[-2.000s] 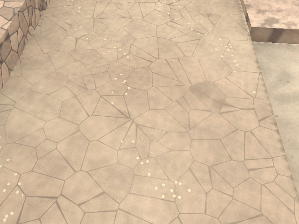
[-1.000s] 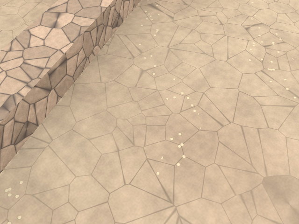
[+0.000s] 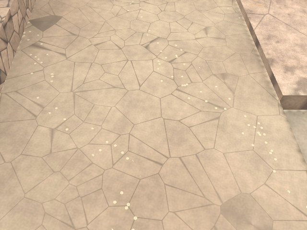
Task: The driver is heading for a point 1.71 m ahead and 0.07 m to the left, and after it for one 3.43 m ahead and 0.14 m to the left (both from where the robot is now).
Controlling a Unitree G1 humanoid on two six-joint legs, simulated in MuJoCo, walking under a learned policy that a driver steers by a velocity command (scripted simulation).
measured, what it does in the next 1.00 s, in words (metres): steps on the spot: right foot, then left foot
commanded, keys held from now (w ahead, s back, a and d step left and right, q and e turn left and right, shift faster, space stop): e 0.06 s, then no key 0.94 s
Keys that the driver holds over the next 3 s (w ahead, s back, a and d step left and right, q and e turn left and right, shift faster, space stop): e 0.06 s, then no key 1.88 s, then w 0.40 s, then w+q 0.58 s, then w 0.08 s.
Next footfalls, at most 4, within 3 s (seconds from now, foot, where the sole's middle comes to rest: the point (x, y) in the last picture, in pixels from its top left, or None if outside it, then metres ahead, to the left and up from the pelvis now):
0.32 right None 0.02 -0.15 -0.77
0.60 left None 0.05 0.10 -0.77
2.64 left None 0.43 0.04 -0.77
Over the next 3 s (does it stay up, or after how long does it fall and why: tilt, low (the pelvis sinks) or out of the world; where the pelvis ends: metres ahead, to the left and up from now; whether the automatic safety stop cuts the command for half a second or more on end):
stays up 0.44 -0.03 0.01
